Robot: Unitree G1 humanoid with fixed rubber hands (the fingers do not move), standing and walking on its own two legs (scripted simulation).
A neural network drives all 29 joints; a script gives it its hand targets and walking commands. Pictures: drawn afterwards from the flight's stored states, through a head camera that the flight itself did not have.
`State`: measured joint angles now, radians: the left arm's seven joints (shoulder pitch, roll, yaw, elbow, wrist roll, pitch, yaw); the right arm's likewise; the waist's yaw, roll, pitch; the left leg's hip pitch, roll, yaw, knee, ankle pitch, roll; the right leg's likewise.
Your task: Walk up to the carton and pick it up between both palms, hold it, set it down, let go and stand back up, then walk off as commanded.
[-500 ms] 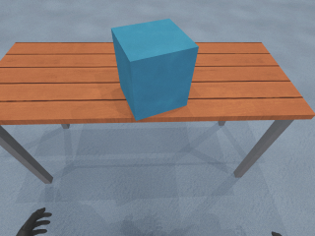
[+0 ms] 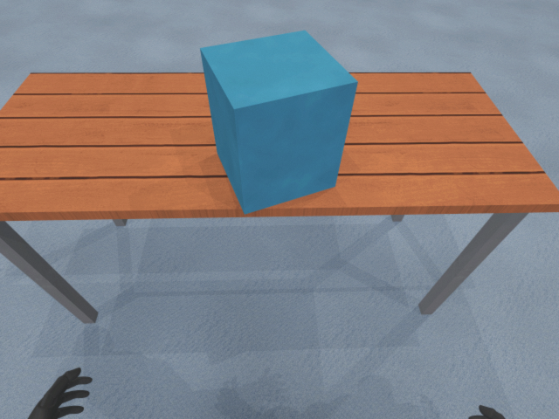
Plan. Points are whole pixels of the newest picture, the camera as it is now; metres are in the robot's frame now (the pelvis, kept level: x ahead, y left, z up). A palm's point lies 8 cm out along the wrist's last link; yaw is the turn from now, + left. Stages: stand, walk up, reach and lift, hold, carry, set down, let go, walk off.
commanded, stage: walk up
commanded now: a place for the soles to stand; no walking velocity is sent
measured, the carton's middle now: (274, 124) +0.63 +0.03 +0.05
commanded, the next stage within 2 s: none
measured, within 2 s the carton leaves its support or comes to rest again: neither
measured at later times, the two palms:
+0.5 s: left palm out of the picture +0.12 +0.32 -0.06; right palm out of the picture +0.10 -0.33 -0.09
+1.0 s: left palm (61, 383) +0.18 +0.33 -0.08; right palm (501, 399) +0.18 -0.33 -0.11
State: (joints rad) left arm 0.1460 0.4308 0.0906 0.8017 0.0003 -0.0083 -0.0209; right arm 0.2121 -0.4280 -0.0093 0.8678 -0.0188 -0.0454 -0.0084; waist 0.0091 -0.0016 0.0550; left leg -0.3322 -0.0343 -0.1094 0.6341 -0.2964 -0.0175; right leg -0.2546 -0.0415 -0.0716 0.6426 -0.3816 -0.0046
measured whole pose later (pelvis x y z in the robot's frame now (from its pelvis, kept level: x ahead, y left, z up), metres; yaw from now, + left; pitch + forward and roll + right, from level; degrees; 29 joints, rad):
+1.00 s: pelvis +0.11 -0.01 -0.01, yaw +1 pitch -2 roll +2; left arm 0.27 0.43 0.09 0.80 0.00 -0.06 -0.02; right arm 0.36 -0.43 -0.09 0.72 -0.02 -0.05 0.02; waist 0.01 0.00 0.11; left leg -0.34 0.00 -0.06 0.67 -0.29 0.00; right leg -0.45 -0.05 -0.07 0.72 -0.33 -0.04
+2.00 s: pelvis +0.17 +0.03 +0.00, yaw +1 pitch +1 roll +0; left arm 0.21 0.43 0.09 0.80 0.00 -0.03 -0.01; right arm 0.17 -0.43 -0.01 0.93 -0.02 -0.02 0.01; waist 0.01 0.01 0.01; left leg -0.33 0.01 -0.08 0.61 -0.29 -0.02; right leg -0.34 -0.05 -0.07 0.59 -0.26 0.01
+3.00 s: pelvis +0.19 +0.03 +0.01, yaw +2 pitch +2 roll +0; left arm 0.21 0.43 0.09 0.80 0.00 -0.03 -0.01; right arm 0.17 -0.43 0.00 0.93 -0.02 -0.02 0.02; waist 0.01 0.01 -0.02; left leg -0.32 0.01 -0.08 0.57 -0.29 -0.02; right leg -0.33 -0.05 -0.07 0.55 -0.26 0.02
